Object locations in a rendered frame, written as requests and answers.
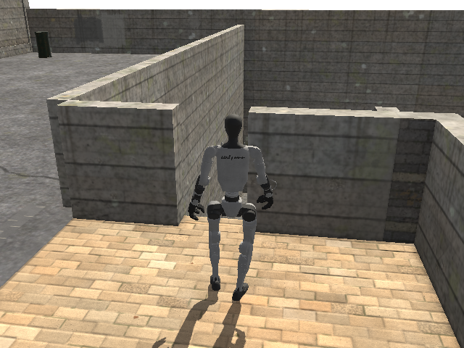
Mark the left robot hand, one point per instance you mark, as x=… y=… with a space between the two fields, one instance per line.
x=192 y=209

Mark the left robot upper arm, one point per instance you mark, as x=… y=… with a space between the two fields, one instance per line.
x=209 y=153

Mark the robot left shin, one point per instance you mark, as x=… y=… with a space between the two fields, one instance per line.
x=214 y=256

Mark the robot left forearm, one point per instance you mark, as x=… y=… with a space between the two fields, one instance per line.
x=198 y=191

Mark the robot shin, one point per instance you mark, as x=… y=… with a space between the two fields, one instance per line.
x=214 y=256
x=243 y=267

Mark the right robot hand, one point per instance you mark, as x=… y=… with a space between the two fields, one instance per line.
x=263 y=198

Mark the right robot upper arm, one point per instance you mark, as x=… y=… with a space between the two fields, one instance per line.
x=256 y=154

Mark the robot right forearm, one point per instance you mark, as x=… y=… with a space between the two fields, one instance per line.
x=267 y=188

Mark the robot right shin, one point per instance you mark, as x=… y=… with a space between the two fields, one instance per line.
x=243 y=267

